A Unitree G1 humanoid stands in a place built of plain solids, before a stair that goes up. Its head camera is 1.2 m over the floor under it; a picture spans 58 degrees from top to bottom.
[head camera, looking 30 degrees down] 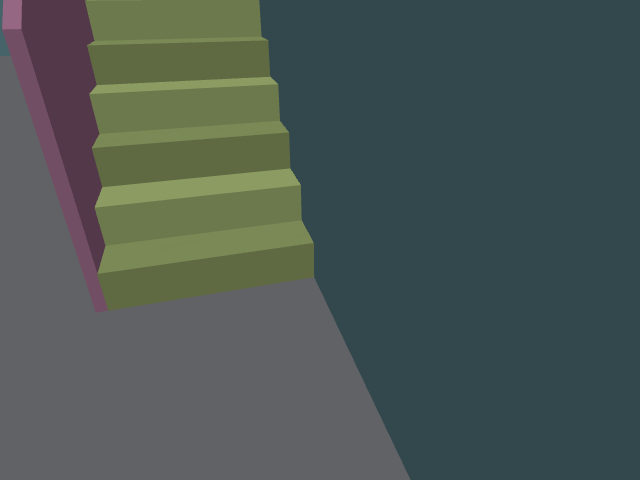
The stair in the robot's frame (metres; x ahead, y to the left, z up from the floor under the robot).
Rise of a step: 0.19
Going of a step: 0.23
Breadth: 0.92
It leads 16 degrees to the left of straight ahead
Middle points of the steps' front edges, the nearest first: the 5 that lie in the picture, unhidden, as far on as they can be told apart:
1.59 0.47 0.19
1.82 0.53 0.38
2.04 0.60 0.58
2.27 0.66 0.77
2.49 0.73 0.96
